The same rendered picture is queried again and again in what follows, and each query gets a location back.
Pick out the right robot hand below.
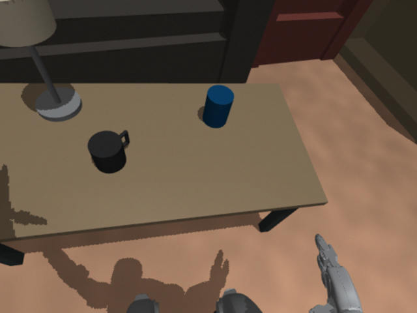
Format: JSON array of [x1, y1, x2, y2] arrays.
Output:
[[309, 234, 363, 313]]

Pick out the desk lamp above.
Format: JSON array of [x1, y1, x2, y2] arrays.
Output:
[[0, 0, 82, 122]]

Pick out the sofa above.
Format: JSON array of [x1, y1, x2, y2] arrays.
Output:
[[0, 0, 276, 83]]

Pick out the coffee table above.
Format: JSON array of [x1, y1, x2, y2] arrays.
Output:
[[0, 83, 328, 266]]

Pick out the armchair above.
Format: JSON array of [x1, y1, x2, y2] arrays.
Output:
[[252, 0, 373, 68]]

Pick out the bookshelf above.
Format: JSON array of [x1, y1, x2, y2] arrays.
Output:
[[339, 0, 417, 143]]

